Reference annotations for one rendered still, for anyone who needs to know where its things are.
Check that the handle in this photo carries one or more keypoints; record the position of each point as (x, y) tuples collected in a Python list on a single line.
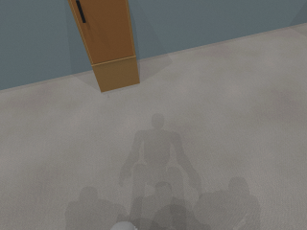
[(80, 10)]

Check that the cupboard door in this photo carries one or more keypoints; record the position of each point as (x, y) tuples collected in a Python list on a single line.
[(106, 30)]

